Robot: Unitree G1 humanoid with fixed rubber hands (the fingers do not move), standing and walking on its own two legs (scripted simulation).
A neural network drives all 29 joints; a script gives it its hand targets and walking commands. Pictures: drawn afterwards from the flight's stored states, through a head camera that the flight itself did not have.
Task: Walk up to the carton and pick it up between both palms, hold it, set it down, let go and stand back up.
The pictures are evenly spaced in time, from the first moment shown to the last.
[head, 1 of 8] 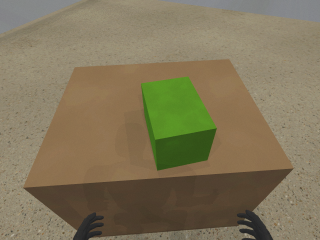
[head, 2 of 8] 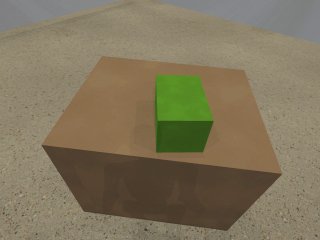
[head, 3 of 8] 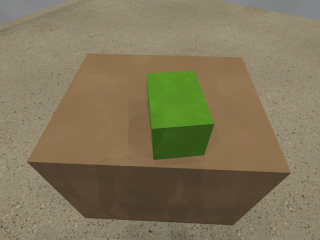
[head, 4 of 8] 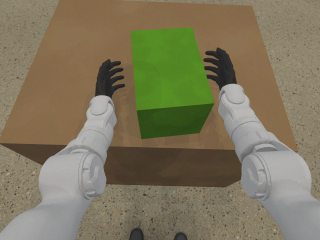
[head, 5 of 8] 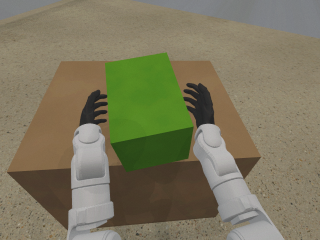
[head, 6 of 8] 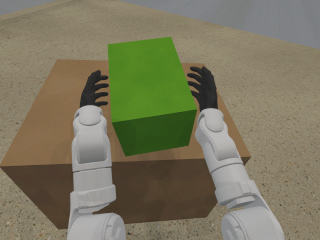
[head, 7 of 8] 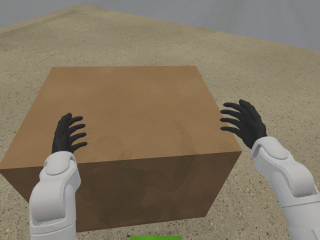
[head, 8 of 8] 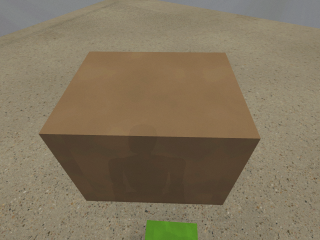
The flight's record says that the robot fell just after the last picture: no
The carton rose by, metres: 0.19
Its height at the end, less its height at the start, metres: -0.66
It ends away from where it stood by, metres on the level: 0.41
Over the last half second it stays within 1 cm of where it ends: yes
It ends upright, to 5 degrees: no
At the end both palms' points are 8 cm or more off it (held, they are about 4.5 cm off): yes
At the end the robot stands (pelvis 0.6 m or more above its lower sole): yes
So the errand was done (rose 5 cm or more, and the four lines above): no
